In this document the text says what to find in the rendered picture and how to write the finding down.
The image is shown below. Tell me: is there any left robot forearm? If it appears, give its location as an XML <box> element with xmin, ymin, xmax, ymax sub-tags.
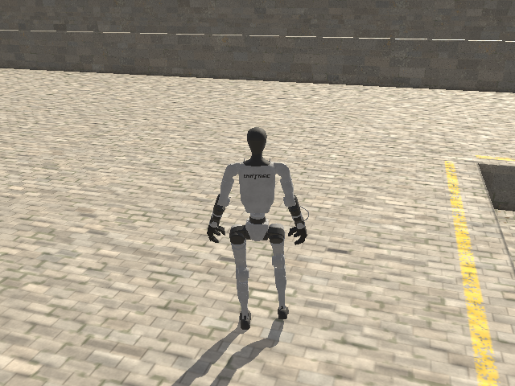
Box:
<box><xmin>209</xmin><ymin>194</ymin><xmax>225</xmax><ymax>228</ymax></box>

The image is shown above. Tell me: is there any robot right thigh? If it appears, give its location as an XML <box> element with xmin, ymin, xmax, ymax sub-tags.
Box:
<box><xmin>268</xmin><ymin>223</ymin><xmax>285</xmax><ymax>269</ymax></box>

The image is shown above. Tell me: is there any left robot hand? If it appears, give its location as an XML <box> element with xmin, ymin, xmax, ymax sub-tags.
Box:
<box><xmin>207</xmin><ymin>225</ymin><xmax>225</xmax><ymax>243</ymax></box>

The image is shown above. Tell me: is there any left robot upper arm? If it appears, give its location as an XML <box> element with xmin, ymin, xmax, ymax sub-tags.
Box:
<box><xmin>217</xmin><ymin>162</ymin><xmax>241</xmax><ymax>207</ymax></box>

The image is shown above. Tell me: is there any right robot forearm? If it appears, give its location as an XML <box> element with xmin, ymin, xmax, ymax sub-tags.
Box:
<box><xmin>288</xmin><ymin>195</ymin><xmax>305</xmax><ymax>229</ymax></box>

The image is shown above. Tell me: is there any right robot foot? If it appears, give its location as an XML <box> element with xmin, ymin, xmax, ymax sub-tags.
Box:
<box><xmin>278</xmin><ymin>306</ymin><xmax>289</xmax><ymax>319</ymax></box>

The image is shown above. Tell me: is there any right robot hand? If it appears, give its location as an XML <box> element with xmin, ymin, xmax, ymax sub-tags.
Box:
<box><xmin>288</xmin><ymin>226</ymin><xmax>307</xmax><ymax>245</ymax></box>

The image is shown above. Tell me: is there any right robot upper arm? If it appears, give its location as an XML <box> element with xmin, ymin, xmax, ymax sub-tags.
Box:
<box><xmin>274</xmin><ymin>162</ymin><xmax>296</xmax><ymax>207</ymax></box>

